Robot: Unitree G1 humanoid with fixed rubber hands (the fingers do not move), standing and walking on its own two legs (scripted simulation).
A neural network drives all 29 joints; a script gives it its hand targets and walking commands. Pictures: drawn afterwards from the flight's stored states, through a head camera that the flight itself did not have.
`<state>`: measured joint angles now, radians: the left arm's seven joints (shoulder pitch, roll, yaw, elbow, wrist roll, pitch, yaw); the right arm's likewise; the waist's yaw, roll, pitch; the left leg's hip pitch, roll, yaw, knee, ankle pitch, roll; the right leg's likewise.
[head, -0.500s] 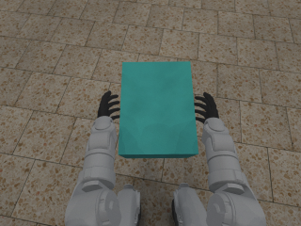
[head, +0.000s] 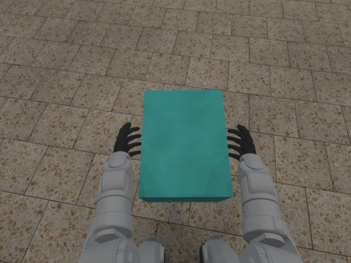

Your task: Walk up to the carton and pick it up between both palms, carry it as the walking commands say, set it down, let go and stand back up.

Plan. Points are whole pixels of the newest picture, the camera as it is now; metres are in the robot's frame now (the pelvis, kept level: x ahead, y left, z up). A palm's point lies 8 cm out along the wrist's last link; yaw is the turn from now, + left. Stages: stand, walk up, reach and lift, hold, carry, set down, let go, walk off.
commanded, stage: reach and lift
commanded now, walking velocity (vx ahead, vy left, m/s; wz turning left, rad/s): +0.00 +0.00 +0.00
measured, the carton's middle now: (183, 147) +0.42 -0.01 -0.11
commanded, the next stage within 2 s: none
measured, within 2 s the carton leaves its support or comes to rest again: neither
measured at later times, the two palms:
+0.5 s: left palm (115, 152) +0.35 +0.14 +0.04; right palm (260, 150) +0.34 -0.16 +0.04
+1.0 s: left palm (105, 143) +0.33 +0.14 +0.11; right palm (274, 143) +0.32 -0.16 +0.11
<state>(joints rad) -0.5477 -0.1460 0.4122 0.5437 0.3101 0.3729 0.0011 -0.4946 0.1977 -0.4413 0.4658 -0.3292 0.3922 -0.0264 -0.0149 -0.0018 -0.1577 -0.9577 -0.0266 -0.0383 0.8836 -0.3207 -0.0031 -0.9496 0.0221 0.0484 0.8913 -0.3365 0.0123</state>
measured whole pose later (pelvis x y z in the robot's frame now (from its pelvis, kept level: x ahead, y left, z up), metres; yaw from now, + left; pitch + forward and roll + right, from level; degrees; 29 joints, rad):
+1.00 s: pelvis +0.03 +0.00 +0.06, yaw +0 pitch -4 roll +0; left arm -0.34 -0.17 0.28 0.32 0.31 0.66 -0.01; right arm -0.34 0.17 -0.31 0.30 -0.32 0.68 0.00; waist -0.03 0.00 -0.01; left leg -0.14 -0.03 -0.05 0.38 -0.18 0.00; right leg -0.13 0.00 0.05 0.40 -0.20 0.01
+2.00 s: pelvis +0.03 +0.00 +0.07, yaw +0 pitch -7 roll +0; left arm -0.28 -0.16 0.25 0.26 0.31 0.75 -0.01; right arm -0.30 0.16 -0.24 0.27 -0.31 0.75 0.01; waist -0.01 -0.01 0.01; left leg -0.05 -0.02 -0.05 0.33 -0.16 0.00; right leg -0.05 0.01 0.05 0.35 -0.19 0.00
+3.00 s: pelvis +0.02 +0.00 +0.06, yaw +0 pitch -7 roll +0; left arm -0.26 -0.15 0.22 0.23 0.29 0.76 -0.01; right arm -0.27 0.15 -0.21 0.24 -0.30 0.76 0.01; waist -0.01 -0.01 0.01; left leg -0.06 -0.02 -0.05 0.34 -0.16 0.00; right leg -0.06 0.01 0.06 0.36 -0.19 0.00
